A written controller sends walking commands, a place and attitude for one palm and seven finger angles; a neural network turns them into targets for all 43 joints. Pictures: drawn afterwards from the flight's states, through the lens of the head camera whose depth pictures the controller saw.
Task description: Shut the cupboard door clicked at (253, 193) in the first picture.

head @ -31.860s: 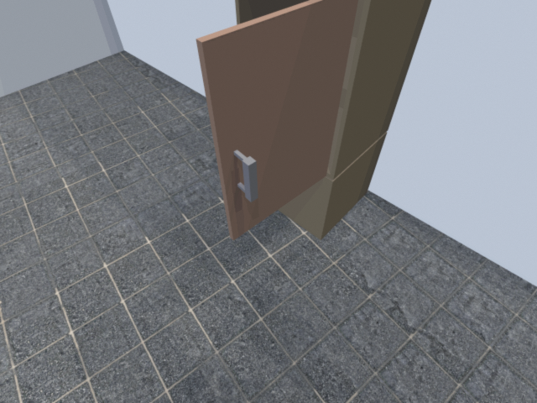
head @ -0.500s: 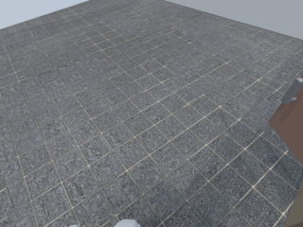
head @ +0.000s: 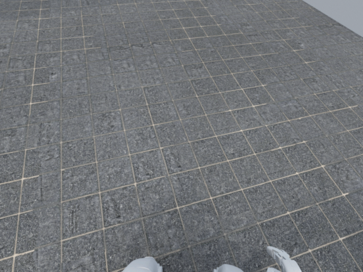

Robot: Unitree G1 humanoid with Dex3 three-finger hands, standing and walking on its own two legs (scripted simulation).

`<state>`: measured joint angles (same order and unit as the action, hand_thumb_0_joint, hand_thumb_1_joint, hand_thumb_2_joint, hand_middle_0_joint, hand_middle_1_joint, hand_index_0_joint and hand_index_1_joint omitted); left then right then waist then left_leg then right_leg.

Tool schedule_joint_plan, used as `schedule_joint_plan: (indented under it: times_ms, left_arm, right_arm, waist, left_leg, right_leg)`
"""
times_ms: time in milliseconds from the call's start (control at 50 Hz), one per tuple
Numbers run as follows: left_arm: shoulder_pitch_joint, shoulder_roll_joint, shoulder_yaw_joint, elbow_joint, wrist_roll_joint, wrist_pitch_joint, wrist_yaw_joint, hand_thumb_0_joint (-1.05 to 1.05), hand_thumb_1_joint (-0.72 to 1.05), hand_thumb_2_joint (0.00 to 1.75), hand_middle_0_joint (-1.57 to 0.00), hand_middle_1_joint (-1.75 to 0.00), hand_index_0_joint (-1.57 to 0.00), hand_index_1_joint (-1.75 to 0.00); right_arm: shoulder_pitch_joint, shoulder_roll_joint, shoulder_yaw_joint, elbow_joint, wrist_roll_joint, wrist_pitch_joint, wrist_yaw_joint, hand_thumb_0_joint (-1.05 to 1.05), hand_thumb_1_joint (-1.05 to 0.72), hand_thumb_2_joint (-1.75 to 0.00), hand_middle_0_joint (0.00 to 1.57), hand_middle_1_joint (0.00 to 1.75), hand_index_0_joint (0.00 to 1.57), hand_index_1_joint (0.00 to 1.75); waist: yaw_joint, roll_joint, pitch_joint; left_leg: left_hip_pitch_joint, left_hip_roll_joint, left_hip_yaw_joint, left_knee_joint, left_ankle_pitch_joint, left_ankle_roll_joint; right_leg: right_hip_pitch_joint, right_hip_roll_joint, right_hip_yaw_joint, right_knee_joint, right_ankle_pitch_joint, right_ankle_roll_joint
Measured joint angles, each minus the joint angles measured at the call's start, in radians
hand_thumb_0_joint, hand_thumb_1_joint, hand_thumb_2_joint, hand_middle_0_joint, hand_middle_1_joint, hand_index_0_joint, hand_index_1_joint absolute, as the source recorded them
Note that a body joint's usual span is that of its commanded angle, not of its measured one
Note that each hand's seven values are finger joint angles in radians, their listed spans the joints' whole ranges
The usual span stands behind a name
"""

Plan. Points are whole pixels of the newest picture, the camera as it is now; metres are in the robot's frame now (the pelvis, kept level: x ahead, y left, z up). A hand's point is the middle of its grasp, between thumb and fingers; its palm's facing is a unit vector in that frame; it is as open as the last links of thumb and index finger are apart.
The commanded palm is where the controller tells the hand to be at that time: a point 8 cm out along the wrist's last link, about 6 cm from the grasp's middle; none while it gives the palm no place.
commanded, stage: walk to a spot facing it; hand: left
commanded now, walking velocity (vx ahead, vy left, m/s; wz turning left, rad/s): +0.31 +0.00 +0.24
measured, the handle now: out of the picture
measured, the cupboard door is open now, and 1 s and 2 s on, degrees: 55 55 55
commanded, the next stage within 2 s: turn to face it in 0.12 s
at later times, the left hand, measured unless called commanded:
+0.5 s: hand (136, 201) +0.30 +0.15 -0.16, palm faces -0.06 -0.98 -0.18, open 7.4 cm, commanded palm none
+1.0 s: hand (119, 174) +0.38 +0.21 -0.16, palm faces -0.21 -0.95 -0.21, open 7.4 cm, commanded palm none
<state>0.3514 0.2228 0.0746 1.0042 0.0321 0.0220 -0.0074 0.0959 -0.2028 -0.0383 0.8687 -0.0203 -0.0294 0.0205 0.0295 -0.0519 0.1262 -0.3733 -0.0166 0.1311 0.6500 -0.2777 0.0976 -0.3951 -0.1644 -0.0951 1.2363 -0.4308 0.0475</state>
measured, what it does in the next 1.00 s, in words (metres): walks ahead, turning right: right foot, then left foot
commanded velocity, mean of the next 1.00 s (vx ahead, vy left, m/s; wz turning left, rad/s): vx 0.05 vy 0.00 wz -0.47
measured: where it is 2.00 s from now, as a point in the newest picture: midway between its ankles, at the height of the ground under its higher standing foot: (173, 248)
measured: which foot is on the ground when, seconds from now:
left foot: down 0.00-0.48, up 0.50-0.90, down 0.92-1.00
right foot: up 0.00-0.42, down 0.44-0.92, up 0.94-1.00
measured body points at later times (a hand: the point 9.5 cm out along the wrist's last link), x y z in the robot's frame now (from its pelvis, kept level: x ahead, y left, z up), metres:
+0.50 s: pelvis +0.20 -0.02 +0.00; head +0.24 -0.03 +0.45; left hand +0.30 +0.20 -0.15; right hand +0.12 -0.23 -0.16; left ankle +0.06 +0.07 -0.69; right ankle +0.25 -0.10 -0.72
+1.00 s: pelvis +0.27 +0.03 +0.01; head +0.31 +0.05 +0.46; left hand +0.39 +0.26 -0.14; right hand +0.35 -0.24 -0.10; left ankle +0.31 +0.13 -0.72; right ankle +0.23 -0.09 -0.68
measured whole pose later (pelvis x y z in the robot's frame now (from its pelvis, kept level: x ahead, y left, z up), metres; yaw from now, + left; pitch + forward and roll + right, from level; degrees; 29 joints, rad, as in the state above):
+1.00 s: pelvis +0.27 +0.03 +0.01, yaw -20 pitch +0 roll -1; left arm 0.25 0.25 0.10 0.91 0.02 0.06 0.00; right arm 0.08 -0.17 -0.02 0.85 -0.02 0.01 -0.03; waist 0.06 -0.06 0.06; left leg -0.28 0.02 0.03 0.55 -0.28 0.01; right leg -0.43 0.09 0.09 0.88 -0.47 0.02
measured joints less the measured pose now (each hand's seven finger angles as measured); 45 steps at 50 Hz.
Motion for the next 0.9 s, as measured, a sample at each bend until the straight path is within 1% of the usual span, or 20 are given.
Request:
schedule_joint_plan:
  times_ms: [20, 80, 140, 180, 240, 280, 380, 440, 460, 480, 500, 520, 540, 560, 600, 660, 740, 800, 860, 900]
  left_arm:
    - [-0.025, 0.005, 0.004, -0.013, 0.003, -0.002, 0.0, 0.02, 0.91, 0.89, -0.2, -0.3, -0.2, -0.3]
    - [-0.096, 0.012, 0.008, -0.058, 0.008, -0.014, -0.004, 0.02, 0.91, 0.89, -0.19, -0.3, -0.19, -0.3]
    - [-0.148, 0.01, 0.007, -0.091, 0.008, -0.019, -0.007, 0.01, 0.91, 0.89, -0.19, -0.3, -0.19, -0.3]
    - [-0.174, 0.006, 0.003, -0.102, 0.007, -0.019, -0.008, 0.01, 0.91, 0.89, -0.19, -0.3, -0.19, -0.3]
    - [-0.203, -0.001, -0.005, -0.106, 0.003, -0.016, -0.006, 0.01, 0.91, 0.89, -0.19, -0.3, -0.19, -0.3]
    - [-0.218, -0.009, -0.013, -0.102, 0.0, -0.014, -0.003, 0.01, 0.91, 0.89, -0.19, -0.3, -0.19, -0.3]
    - [-0.229, -0.04, -0.03, -0.085, -0.007, -0.006, 0.005, 0.01, 0.91, 0.9, -0.19, -0.3, -0.19, -0.3]
    - [-0.209, -0.061, -0.036, -0.084, -0.007, -0.009, 0.002, 0.01, 0.91, 0.89, -0.19, -0.3, -0.19, -0.3]
    - [-0.2, -0.068, -0.036, -0.082, -0.006, -0.016, 0.001, 0.01, 0.91, 0.89, -0.19, -0.3, -0.19, -0.3]
    - [-0.194, -0.072, -0.035, -0.08, -0.003, -0.026, 0.002, 0.01, 0.91, 0.89, -0.19, -0.3, -0.2, -0.3]
    - [-0.188, -0.075, -0.037, -0.078, -0.006, -0.036, 0.005, 0.01, 0.91, 0.89, -0.19, -0.3, -0.2, -0.3]
    - [-0.181, -0.078, -0.037, -0.075, -0.009, -0.039, 0.01, 0.01, 0.91, 0.89, -0.2, -0.3, -0.2, -0.3]
    - [-0.173, -0.079, -0.032, -0.071, -0.013, -0.036, 0.019, 0.01, 0.91, 0.89, -0.2, -0.3, -0.2, -0.3]
    - [-0.166, -0.075, -0.022, -0.069, -0.017, -0.031, 0.031, 0.0, 0.93, 0.89, -0.2, -0.3, -0.2, -0.3]
    - [-0.151, -0.063, -0.016, -0.06, -0.016, -0.019, 0.038, 0.0, 0.94, 0.89, -0.2, -0.3, -0.2, -0.3]
    - [-0.128, -0.05, -0.011, -0.047, -0.01, -0.01, 0.035, 0.0, 0.93, 0.89, -0.2, -0.3, -0.2, -0.3]
    - [-0.105, -0.043, -0.006, -0.044, -0.006, -0.002, 0.022, 0.0, 0.92, 0.89, -0.2, -0.3, -0.2, -0.3]
    - [-0.095, -0.038, -0.001, -0.054, -0.002, 0.002, 0.015, 0.01, 0.92, 0.89, -0.2, -0.3, -0.2, -0.3]
    - [-0.088, -0.029, 0.004, -0.069, -0.001, 0.007, 0.011, 0.01, 0.91, 0.89, -0.2, -0.3, -0.2, -0.3]
    - [-0.083, -0.02, 0.01, -0.078, -0.003, 0.013, 0.012, 0.01, 0.91, 0.89, -0.2, -0.3, -0.2, -0.3]
  right_arm:
    - [0.015, 0.003, 0.002, 0.007, 0.0, -0.002, -0.007, 0.01, -0.91, -0.9, 0.2, 0.3, 0.2, 0.3]
    - [0.066, 0.013, 0.008, 0.04, 0.002, -0.009, -0.019, 0.01, -0.91, -0.9, 0.2, 0.3, 0.2, 0.3]
    - [0.125, 0.029, 0.012, 0.08, 0.006, -0.01, -0.024, 0.01, -0.91, -0.9, 0.2, 0.3, 0.2, 0.3]
    - [0.166, 0.04, 0.012, 0.106, 0.009, -0.01, -0.027, 0.01, -0.91, -0.9, 0.2, 0.3, 0.2, 0.3]
    - [0.225, 0.057, 0.015, 0.143, 0.011, -0.012, -0.031, 0.01, -0.91, -0.9, 0.2, 0.3, 0.2, 0.3]
    - [0.257, 0.067, 0.017, 0.166, 0.01, -0.013, -0.036, 0.01, -0.91, -0.9, 0.2, 0.3, 0.2, 0.3]
    - [0.307, 0.081, 0.02, 0.213, 0.0, -0.008, -0.049, 0.01, -0.91, -0.9, 0.2, 0.3, 0.2, 0.3]
    - [0.322, 0.076, 0.017, 0.23, 0.002, 0.004, -0.055, 0.01, -0.91, -0.9, 0.2, 0.3, 0.2, 0.3]
    - [0.32, 0.072, 0.014, 0.236, 0.007, 0.011, -0.056, 0.01, -0.91, -0.9, 0.2, 0.3, 0.2, 0.3]
    - [0.306, 0.07, 0.009, 0.24, 0.014, 0.019, -0.056, 0.01, -0.91, -0.9, 0.2, 0.3, 0.2, 0.3]
    - [0.284, 0.068, 0.005, 0.238, 0.019, 0.028, -0.056, 0.01, -0.91, -0.9, 0.2, 0.3, 0.2, 0.3]
    - [0.26, 0.065, 0.002, 0.231, 0.022, 0.035, -0.056, 0.01, -0.91, -0.9, 0.2, 0.3, 0.2, 0.3]
    - [0.236, 0.064, 0.0, 0.22, 0.023, 0.04, -0.057, 0.01, -0.91, -0.9, 0.2, 0.3, 0.2, 0.3]
    - [0.212, 0.062, -0.002, 0.208, 0.022, 0.045, -0.056, 0.01, -0.91, -0.9, 0.2, 0.3, 0.2, 0.3]
    - [0.163, 0.054, -0.005, 0.176, 0.018, 0.054, -0.053, 0.01, -0.91, -0.9, 0.2, 0.3, 0.2, 0.3]
    - [0.094, 0.04, -0.01, 0.124, 0.01, 0.063, -0.048, 0.01, -0.91, -0.9, 0.2, 0.3, 0.2, 0.3]
    - [0.022, 0.022, -0.014, 0.072, 0.006, 0.068, -0.044, 0.01, -0.91, -0.9, 0.2, 0.3, 0.2, 0.3]
    - [-0.015, 0.014, -0.013, 0.047, 0.009, 0.067, -0.044, 0.01, -0.91, -0.9, 0.2, 0.3, 0.2, 0.3]
    - [-0.04, 0.013, -0.01, 0.024, 0.016, 0.063, -0.046, 0.01, -0.91, -0.9, 0.2, 0.3, 0.2, 0.3]
    - [-0.045, 0.015, -0.004, 0.009, 0.021, 0.053, -0.047, 0.01, -0.91, -0.9, 0.2, 0.3, 0.2, 0.3]
  waist:
    - [-0.004, 0.002, -0.005]
    - [-0.013, 0.01, -0.021]
    - [-0.024, 0.015, -0.045]
    - [-0.033, 0.016, -0.059]
    - [-0.048, 0.014, -0.073]
    - [-0.056, 0.014, -0.074]
    - [-0.07, 0.024, -0.055]
    - [-0.069, 0.045, -0.041]
    - [-0.063, 0.056, -0.036]
    - [-0.057, 0.064, -0.025]
    - [-0.054, 0.067, -0.01]
    - [-0.052, 0.066, 0.006]
    - [-0.049, 0.062, 0.016]
    - [-0.045, 0.058, 0.021]
    - [-0.041, 0.054, 0.018]
    - [-0.035, 0.052, 0.002]
    - [-0.018, 0.056, -0.023]
    - [0.002, 0.05, -0.039]
    - [0.021, 0.036, -0.053]
    - [0.026, 0.024, -0.066]
  left_leg:
    - [0.026, -0.007, -0.007, -0.035, 0.01, -0.002]
    - [0.107, -0.026, -0.029, -0.141, 0.037, 0.008]
    - [0.185, -0.04, -0.047, -0.233, 0.052, 0.01]
    - [0.235, -0.047, -0.056, -0.285, 0.055, 0.009]
    - [0.3, -0.056, -0.066, -0.338, 0.045, 0.004]
    - [0.335, -0.059, -0.068, -0.355, 0.028, -0.001]
    - [0.396, -0.051, -0.045, -0.329, -0.056, -0.022]
    - [0.4, -0.028, -0.014, -0.232, -0.151, -0.04]
    - [0.378, -0.012, -0.003, -0.152, -0.188, -0.047]
    - [0.32, 0.008, 0.0, -0.014, -0.184, -0.057]
    - [0.247, 0.012, -0.025, 0.157, -0.211, -0.072]
    - [0.179, 0.008, -0.055, 0.309, -0.237, -0.084]
    - [0.116, 0.006, -0.08, 0.422, -0.239, -0.094]
    - [0.059, 0.011, -0.097, 0.494, -0.226, -0.103]
    - [-0.035, 0.034, -0.121, 0.538, -0.184, -0.118]
    - [-0.122, 0.067, -0.15, 0.478, -0.125, -0.137]
    - [-0.151, 0.081, -0.18, 0.367, -0.083, -0.152]
    - [-0.118, 0.07, -0.183, 0.26, -0.098, -0.159]
    - [-0.055, 0.043, -0.178, 0.132, -0.114, -0.158]
    - [0.013, 0.025, -0.17, -0.002, -0.061, -0.155]
  right_leg:
    - [-0.043, 0.004, 0.011, -0.001, 0.036, 0.0]
    - [-0.141, 0.012, 0.042, -0.062, 0.136, 0.004]
    - [-0.2, 0.019, 0.064, -0.131, 0.226, 0.012]
    - [-0.219, 0.025, 0.072, -0.18, 0.279, 0.015]
    - [-0.22, 0.037, 0.074, -0.266, 0.331, 0.012]
    - [-0.202, 0.051, 0.069, -0.335, 0.348, 0.003]
    - [-0.112, 0.112, 0.04, -0.501, 0.319, -0.047]
    - [-0.026, 0.157, 0.015, -0.59, 0.299, -0.077]
    - [0.006, 0.175, 0.014, -0.617, 0.246, -0.096]
    - [0.013, 0.191, 0.018, -0.615, 0.198, -0.114]
    - [0.015, 0.203, 0.023, -0.606, 0.178, -0.125]
    - [0.025, 0.211, 0.03, -0.61, 0.182, -0.129]
    - [0.04, 0.218, 0.037, -0.627, 0.193, -0.131]
    - [0.055, 0.225, 0.045, -0.652, 0.203, -0.134]
    - [0.079, 0.237, 0.061, -0.707, 0.226, -0.138]
    - [0.095, 0.247, 0.092, -0.761, 0.25, -0.134]
    - [0.101, 0.257, 0.137, -0.78, 0.252, -0.122]
    - [0.104, 0.259, 0.174, -0.772, 0.241, -0.11]
    - [0.099, 0.261, 0.215, -0.751, 0.225, -0.092]
    - [0.087, 0.264, 0.243, -0.72, 0.207, -0.075]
